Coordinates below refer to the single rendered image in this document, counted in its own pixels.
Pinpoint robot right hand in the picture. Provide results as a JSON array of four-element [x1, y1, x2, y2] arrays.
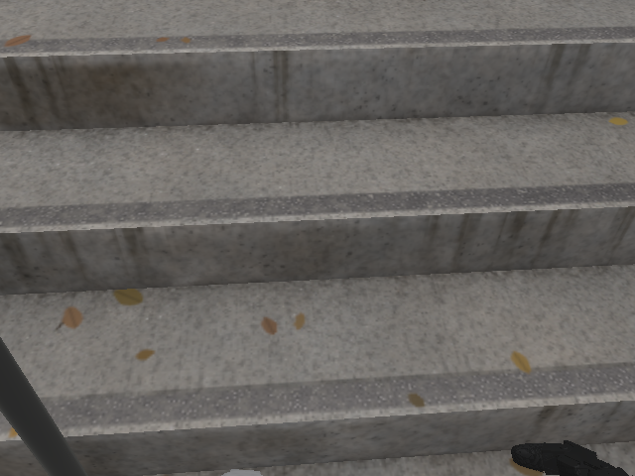
[[511, 440, 633, 476]]

